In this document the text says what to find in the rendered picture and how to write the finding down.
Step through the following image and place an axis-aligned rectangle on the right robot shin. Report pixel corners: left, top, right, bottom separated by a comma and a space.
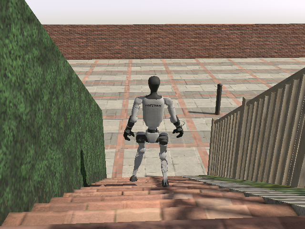
161, 152, 168, 185

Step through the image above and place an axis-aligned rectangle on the right robot forearm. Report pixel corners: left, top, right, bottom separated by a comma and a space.
173, 116, 183, 131

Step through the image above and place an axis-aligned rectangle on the left robot forearm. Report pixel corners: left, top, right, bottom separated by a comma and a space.
125, 116, 134, 133

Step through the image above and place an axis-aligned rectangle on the right robot upper arm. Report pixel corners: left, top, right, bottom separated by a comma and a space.
164, 97, 178, 123

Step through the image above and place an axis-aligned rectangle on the left robot hand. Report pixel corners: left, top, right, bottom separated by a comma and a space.
123, 131, 134, 141

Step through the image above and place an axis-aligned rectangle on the right robot hand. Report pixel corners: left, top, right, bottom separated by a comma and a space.
173, 129, 183, 138

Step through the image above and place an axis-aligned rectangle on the left robot upper arm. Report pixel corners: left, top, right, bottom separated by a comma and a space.
130, 96, 144, 123

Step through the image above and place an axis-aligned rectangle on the robot left foot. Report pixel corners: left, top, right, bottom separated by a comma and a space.
130, 175, 138, 182

